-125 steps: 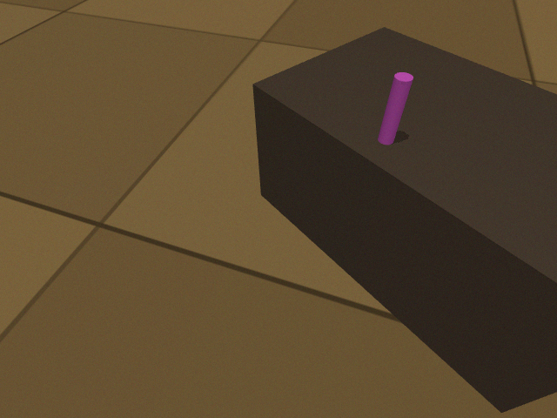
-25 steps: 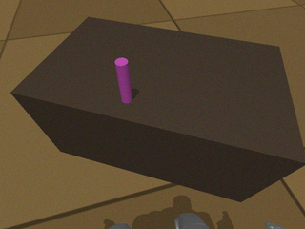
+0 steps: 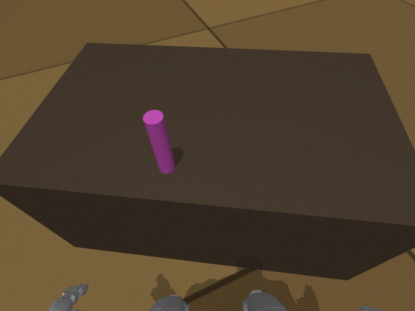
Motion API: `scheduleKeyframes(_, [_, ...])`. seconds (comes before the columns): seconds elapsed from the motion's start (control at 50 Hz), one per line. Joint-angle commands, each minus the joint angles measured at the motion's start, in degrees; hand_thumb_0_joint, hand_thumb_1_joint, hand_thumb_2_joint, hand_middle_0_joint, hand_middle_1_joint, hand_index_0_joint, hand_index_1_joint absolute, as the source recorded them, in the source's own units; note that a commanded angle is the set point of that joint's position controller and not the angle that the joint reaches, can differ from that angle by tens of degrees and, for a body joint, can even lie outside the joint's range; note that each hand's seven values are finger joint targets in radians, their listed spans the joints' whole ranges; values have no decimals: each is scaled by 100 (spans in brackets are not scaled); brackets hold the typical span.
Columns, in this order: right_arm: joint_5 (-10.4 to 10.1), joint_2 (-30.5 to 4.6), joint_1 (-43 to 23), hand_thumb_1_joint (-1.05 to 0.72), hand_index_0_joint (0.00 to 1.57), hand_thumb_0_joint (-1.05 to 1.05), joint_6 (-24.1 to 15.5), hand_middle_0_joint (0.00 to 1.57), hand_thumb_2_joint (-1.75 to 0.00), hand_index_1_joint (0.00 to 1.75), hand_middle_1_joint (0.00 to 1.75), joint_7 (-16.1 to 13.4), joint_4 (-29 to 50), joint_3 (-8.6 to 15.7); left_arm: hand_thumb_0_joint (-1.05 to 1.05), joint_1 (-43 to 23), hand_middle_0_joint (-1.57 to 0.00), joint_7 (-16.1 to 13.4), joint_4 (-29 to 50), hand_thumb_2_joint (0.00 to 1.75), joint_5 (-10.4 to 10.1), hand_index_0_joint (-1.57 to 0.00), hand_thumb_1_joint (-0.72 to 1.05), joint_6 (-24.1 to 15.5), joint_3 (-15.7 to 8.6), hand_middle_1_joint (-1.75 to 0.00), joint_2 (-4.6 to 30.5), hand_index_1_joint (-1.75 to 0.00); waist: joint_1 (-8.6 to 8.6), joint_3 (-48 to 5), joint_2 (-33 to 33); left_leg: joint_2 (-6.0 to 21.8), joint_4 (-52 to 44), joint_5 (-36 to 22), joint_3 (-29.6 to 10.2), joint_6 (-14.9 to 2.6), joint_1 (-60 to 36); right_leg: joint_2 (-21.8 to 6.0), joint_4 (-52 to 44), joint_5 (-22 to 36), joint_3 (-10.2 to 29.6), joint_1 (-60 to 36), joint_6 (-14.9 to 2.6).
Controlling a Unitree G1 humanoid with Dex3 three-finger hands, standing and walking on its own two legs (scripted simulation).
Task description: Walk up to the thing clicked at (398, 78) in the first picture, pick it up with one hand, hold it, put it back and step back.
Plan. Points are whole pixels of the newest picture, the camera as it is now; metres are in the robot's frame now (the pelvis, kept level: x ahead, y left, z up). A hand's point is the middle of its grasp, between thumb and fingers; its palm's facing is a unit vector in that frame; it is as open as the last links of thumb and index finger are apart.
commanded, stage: walk up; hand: left
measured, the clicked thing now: (161, 145) +0.50 +0.15 -0.04
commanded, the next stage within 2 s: stand in 1.58 s
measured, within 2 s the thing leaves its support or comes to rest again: neither
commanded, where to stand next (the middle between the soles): +0.06 -0.02 m, yaw -6 degrees
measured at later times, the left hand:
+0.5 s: hand out of the picture +0.12 +0.25 -0.14, palm faces -0.17 -0.90 -0.39, open 7.4 cm
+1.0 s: hand (110, 305) +0.15 +0.22 -0.11, palm faces -0.13 -0.94 -0.33, open 7.4 cm
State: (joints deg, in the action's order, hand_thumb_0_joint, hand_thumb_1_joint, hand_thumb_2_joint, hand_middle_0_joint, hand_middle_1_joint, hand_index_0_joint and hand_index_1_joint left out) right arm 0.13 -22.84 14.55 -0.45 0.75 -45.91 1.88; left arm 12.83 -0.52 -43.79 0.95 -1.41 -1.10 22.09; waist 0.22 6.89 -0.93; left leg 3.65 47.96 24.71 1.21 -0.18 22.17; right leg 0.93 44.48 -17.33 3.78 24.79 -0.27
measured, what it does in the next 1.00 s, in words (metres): steps on the spot: left foot, then right foot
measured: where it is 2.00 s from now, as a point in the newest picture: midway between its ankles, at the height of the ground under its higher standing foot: outside the picture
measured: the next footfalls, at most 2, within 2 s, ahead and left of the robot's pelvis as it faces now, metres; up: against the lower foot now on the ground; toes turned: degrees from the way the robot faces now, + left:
left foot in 0.02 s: +0.08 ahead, +0.13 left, +0.00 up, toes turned -5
right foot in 0.36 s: +0.04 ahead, -0.13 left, +0.00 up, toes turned -6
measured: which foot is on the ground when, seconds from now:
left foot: up 0.00-0.00, down 0.02-1.00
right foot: down 0.00-0.04, up 0.06-0.34, down 0.36-1.00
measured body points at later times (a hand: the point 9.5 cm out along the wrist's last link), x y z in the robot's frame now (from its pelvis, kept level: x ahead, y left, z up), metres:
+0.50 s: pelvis +0.00 +0.00 +0.00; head +0.03 -0.01 +0.45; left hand +0.13 +0.30 -0.11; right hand +0.02 -0.35 -0.11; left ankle +0.03 +0.14 -0.69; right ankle +0.00 -0.13 -0.71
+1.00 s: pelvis +0.00 -0.01 +0.03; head +0.01 -0.02 +0.48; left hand +0.15 +0.27 -0.09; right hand +0.04 -0.33 -0.10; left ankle +0.04 +0.13 -0.71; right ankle +0.00 -0.13 -0.71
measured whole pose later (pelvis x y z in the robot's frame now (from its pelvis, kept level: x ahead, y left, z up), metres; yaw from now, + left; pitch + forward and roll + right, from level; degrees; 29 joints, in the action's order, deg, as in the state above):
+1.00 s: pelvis +0.00 -0.01 +0.03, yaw -8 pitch -3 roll +0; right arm 0.3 -21.6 6.9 -1.7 0.2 -63.1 -0.3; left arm 3.2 1.0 -63.2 0.0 0.1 -1.3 19.4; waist 0.5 3.1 -0.4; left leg 3.2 26.3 13.0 1.6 2.3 10.4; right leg 0.4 27.7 -13.9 1.3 11.1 -0.2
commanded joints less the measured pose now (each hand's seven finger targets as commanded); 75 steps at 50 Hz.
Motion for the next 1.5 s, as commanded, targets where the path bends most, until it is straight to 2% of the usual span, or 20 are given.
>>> scheduleKeyframes(0.0, [154,-1495,994,-90,20,0,-244,20,-90,30,30,-221,-25,573,0,-317,-20,-41,539,90,-53,-20,90,109,-414,-30,1081,-30,345,-788,122,429,-1899,-544,-914,-361,-1200,-175,424,605,683,1016,-526])
scheduleKeyframes(0.02, [90,-2146,576,-90,20,0,-265,20,-90,30,30,-219,147,683,0,-210,-20,-73,513,90,-39,-20,90,157,-412,-30,1040,-30,241,-637,-1274,2256,-2844,-367,-3104,-1210,-585,482,1610,-1339,149,1173,-156])
scheduleKeyframes(0.04, [61,-2359,240,-90,20,0,-278,20,-90,30,30,-206,255,773,0,-425,-20,-122,432,90,60,-20,90,192,-554,-30,1521,-30,265,-306,-1012,2775,-3000,-610,-3707,-1859,-134,194,2394,-1741,660,1083,-90])
scheduleKeyframes(0.08, [91,-1872,104,-90,20,0,-328,20,-90,30,30,-313,198,634,0,-150,-20,-81,164,90,-27,-20,90,209,-617,-30,1388,-30,4,-185,-327,1869,-2339,-1887,-2216,-1369,-525,168,2832,-1279,745,1251,-97])
scheduleKeyframes(0.12, [83,-1826,98,-90,20,0,-369,20,-90,30,30,-328,146,622,0,72,-20,-7,29,90,-64,-20,90,200,-612,-30,1325,-30,-37,-386,-795,1556,-2040,-2646,-1463,-1145,-961,25,2382,-991,496,1166,-98])
scheduleKeyframes(0.24, [142,-1786,410,-90,20,0,-332,20,-90,30,30,-280,143,583,0,-376,-20,117,24,90,-4,-20,90,150,-550,-30,1133,-30,254,-880,-1198,1428,-1511,-3618,-856,-1099,-1607,-62,660,-1211,-320,504,-68])
scheduleKeyframes(0.32, [66,-1576,-199,-90,20,0,-196,20,-90,30,30,-204,296,421,0,475,-20,71,-496,90,32,-20,90,44,-580,-30,1114,-30,-270,-1092,-776,1097,-626,-2553,-292,-755,-457,133,-1407,-10,-684,-1354,-251])
scheduleKeyframes(0.34, [28,-1182,-32,-90,20,0,-173,20,-90,30,30,-202,302,298,0,581,-20,40,-546,90,99,-20,90,-15,-700,-30,1478,-30,-326,-1161,241,754,308,-1706,-70,-433,335,-500,-1721,265,583,-1990,-420])
scheduleKeyframes(0.36, [-33,-855,-174,-90,20,0,-150,20,-90,30,30,-235,415,183,0,148,-20,26,-290,90,121,-20,90,-57,-741,-30,1957,-30,-211,-963,1341,-7,676,444,248,-85,1281,-1693,-2073,505,2660,-1822,-1168])
scheduleKeyframes(0.38, [3,-1282,-459,-90,20,0,-131,20,-90,30,30,-332,286,328,0,9,-20,43,-283,90,100,-20,90,-32,-723,-30,2073,-30,-274,-798,1073,149,1011,1443,-244,-91,619,-2124,-2055,702,2942,-885,-1771])
scheduleKeyframes(0.42, [-57,-1268,-221,-90,20,0,-168,20,-90,30,30,-259,-10,289,0,-280,-20,11,-297,90,17,-20,90,-57,-562,-30,1597,-30,-62,-693,583,166,646,1077,-339,-113,527,-1521,-1612,1118,1808,-1097,-1413])
scheduleKeyframes(0.5, [-8,-1170,279,-90,20,0,-282,20,-90,30,30,-211,-546,233,0,-671,-20,33,-378,90,-5,-20,90,-18,-469,-30,1458,-30,207,-781,904,-160,-1274,-608,149,-176,-875,-995,-1136,1382,865,-374,-874])
scheduleKeyframes(0.52, [49,-1192,336,-90,20,0,-312,20,-90,30,30,-220,-614,253,0,-746,-20,44,-391,90,-39,-20,90,4,-421,-30,1312,-30,248,-794,786,-12,-1687,-1012,-170,-211,-1252,-942,-936,1228,795,-58,-724])
scheduleKeyframes(0.54, [103,-1452,92,-90,20,0,-348,20,-90,30,30,-221,-566,293,0,-717,-20,55,-408,90,-102,-20,90,22,-350,-30,1054,-30,133,-742,80,659,-2190,-856,-1362,-480,-1180,-603,-658,602,558,231,-386])
scheduleKeyframes(0.56, [54,-1692,-264,-90,20,0,-351,20,-90,30,30,-183,-549,305,0,-609,-20,29,-615,90,-127,-20,90,51,-390,-30,1146,-30,-56,-641,-341,1251,-2482,-242,-2005,-925,-380,-195,-314,-540,20,-394,-242])
scheduleKeyframes(0.58, [76,-1675,-628,-90,20,0,-344,20,-90,30,30,-145,-508,275,0,-445,-20,13,-754,90,-85,-20,90,53,-398,-30,1188,-30,-239,-507,-371,1362,-2525,-1,-1971,-988,-66,-211,-413,-886,-87,-781,-234])
scheduleKeyframes(0.62, [63,-1391,-807,-90,20,0,-308,20,-90,30,30,-135,-582,155,0,-438,-20,47,-936,90,-50,-20,90,-13,-404,-30,1142,-30,-292,-430,-107,702,-2118,-348,-1098,-527,120,-369,-1381,-527,394,-1129,-364])
scheduleKeyframes(0.68, [28,-1161,-511,-90,20,0,-290,20,-90,30,30,-123,-892,87,0,-949,-20,74,-958,90,-49,-20,90,-76,-400,-30,1344,-30,79,-519,122,41,-1747,-605,-301,-118,-576,-1026,-2031,-248,1207,-682,-642])
scheduleKeyframes(0.8, [6,-1069,-721,-90,20,0,-316,20,-90,30,30,-122,-1170,51,0,-1167,-20,54,-1289,90,-89,-20,90,-61,-291,-30,1069,-30,1,-880,337,342,-2291,-1776,-430,-208,-1113,-687,-2008,1006,458,-1241,-299])
scheduleKeyframes(1.48, [53,-965,-1270,-90,20,0,-235,20,-90,30,30,-136,-1601,89,0,-1262,-20,68,-1941,90,-54,-20,90,28,-229,-30,887,-30,3,-925,65,464,-3192,-1942,-352,-78,-1698,-711,-2793,1387,240,-1738,-82])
